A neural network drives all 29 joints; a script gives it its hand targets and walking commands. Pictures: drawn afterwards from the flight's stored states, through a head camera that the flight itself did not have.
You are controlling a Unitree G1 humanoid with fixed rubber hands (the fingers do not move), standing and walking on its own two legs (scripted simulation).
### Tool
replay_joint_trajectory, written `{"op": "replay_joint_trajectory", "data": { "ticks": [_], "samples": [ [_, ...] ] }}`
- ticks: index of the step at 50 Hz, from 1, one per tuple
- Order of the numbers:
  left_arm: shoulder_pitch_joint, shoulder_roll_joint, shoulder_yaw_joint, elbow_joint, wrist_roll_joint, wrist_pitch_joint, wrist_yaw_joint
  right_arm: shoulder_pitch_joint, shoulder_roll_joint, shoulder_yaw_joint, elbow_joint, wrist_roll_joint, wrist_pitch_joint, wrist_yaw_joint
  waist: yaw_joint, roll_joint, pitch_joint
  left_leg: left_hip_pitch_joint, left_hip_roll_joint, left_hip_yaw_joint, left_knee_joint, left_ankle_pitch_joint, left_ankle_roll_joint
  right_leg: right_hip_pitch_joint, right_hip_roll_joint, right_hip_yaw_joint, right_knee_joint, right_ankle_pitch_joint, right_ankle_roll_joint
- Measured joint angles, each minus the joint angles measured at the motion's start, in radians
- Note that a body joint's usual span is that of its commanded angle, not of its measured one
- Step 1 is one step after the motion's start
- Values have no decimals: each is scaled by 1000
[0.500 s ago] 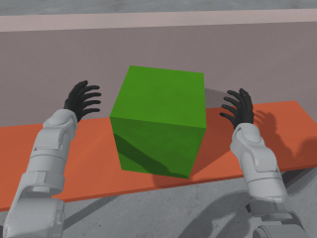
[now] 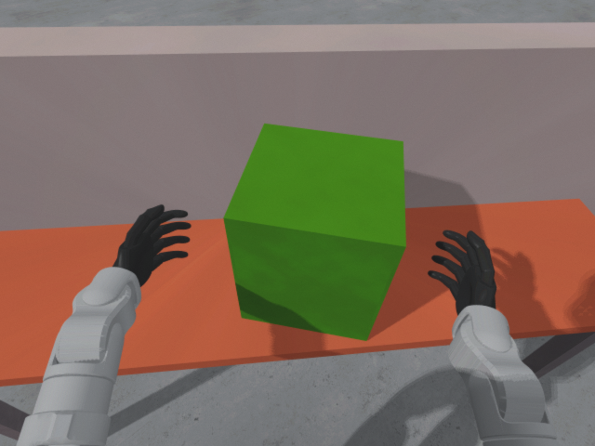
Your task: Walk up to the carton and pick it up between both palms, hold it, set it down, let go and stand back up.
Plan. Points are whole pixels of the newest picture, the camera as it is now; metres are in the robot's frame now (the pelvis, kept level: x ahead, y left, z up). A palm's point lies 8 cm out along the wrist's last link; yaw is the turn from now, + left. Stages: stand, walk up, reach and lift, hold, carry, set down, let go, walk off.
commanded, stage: set down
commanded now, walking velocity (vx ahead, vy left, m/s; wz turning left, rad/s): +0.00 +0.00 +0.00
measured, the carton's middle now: (317, 235) +0.41 +0.00 +0.04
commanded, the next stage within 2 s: let go in 1.96 s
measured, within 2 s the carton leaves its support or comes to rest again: neither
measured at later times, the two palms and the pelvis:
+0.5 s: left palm (121, 332) +0.24 +0.25 +0.04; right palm (468, 352) +0.22 -0.18 +0.05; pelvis +0.02 +0.00 +0.00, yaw +0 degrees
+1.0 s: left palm (122, 381) +0.20 +0.25 +0.00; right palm (469, 381) +0.20 -0.19 +0.00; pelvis +0.03 -0.01 +0.00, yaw +1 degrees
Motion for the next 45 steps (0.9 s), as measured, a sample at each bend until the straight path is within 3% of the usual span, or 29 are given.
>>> {"op": "replay_joint_trajectory", "data": {
  "ticks": [11,25,36,45],
  "samples": [
    [184,-12,0,-118,-4,-71,-12,183,22,36,-111,-33,-59,1,27,16,11,23,2,-3,-8,-11,-4,24,4,1,-10,-11,-1],
    [411,2,-30,-195,-20,-249,-13,417,48,76,-168,-70,-200,11,56,24,27,25,8,-13,5,-35,-11,29,11,-2,0,-35,-5],
    [551,6,-51,-185,-12,-375,-12,536,61,86,-90,-96,-374,35,72,31,38,23,10,-30,33,-60,-13,37,14,-13,18,-59,-6],
    [571,-25,-67,-132,27,-362,2,495,37,65,41,-106,-409,75,67,41,33,52,5,-36,21,-60,-13,65,11,-14,9,-62,-5]
  ]
}}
